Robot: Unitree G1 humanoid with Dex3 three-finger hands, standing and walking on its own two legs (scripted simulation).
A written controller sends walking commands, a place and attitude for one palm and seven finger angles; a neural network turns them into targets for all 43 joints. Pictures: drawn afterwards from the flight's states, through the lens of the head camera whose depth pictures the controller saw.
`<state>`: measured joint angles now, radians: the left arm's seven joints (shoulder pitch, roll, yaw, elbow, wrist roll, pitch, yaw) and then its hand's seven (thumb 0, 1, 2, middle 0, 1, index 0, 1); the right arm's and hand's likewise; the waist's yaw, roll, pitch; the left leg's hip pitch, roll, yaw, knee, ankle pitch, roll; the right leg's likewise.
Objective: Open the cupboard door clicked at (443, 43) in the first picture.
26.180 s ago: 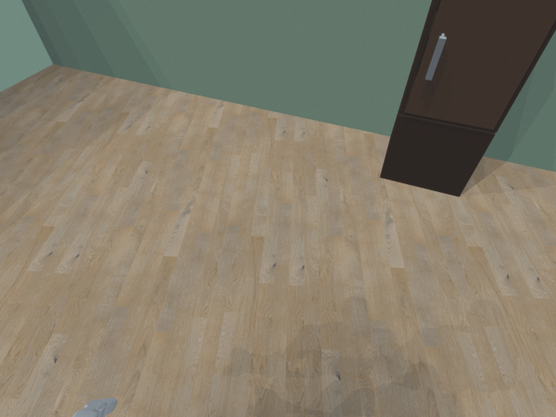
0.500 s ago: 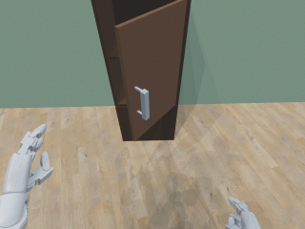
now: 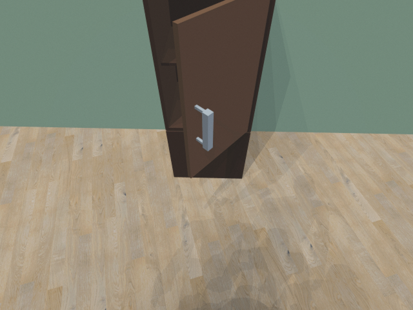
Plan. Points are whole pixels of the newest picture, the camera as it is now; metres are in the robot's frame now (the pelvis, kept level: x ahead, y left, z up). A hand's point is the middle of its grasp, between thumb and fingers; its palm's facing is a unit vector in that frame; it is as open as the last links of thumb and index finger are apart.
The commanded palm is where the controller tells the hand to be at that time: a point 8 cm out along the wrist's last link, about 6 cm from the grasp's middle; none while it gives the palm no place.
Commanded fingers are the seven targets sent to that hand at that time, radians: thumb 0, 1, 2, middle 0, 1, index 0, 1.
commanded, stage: let the arm hang, fingers relaxed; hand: left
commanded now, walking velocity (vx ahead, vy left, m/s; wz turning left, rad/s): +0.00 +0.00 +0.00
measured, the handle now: (203, 128) +0.64 +0.06 -0.08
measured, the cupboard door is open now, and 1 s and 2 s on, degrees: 48 48 48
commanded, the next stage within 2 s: look to check the result in 0.52 s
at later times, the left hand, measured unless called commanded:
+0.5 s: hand out of the picture +0.05 +0.18 -0.17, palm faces -0.01 -0.98 -0.22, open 7.4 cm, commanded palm none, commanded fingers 0.00 0.90 0.90 -0.20 -0.30 -0.20 -0.30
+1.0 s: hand out of the picture +0.02 +0.17 -0.17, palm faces +0.01 -0.97 -0.23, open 7.4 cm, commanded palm none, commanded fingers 0.00 0.90 0.90 -0.20 -0.30 -0.20 -0.30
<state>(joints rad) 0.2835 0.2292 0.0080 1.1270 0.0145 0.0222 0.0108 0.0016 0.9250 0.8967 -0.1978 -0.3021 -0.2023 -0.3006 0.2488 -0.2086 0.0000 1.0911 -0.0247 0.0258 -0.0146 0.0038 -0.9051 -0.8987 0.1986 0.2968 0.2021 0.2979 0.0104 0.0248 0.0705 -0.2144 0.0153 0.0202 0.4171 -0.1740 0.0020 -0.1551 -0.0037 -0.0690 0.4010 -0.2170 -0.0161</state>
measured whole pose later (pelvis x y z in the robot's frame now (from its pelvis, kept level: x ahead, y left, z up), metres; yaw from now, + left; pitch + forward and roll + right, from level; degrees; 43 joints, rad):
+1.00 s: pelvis +0.02 -0.01 +0.00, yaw -1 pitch -1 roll +0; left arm 0.25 0.17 0.01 1.17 0.01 -0.01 0.03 0.00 0.90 0.90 -0.20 -0.30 -0.20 -0.30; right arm 0.23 -0.17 0.00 1.15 -0.02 0.00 -0.03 0.00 -0.91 -0.90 0.20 0.30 0.20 0.30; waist 0.00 0.02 0.05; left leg -0.16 0.03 0.03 0.37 -0.19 -0.01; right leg -0.12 0.01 -0.05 0.37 -0.24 -0.03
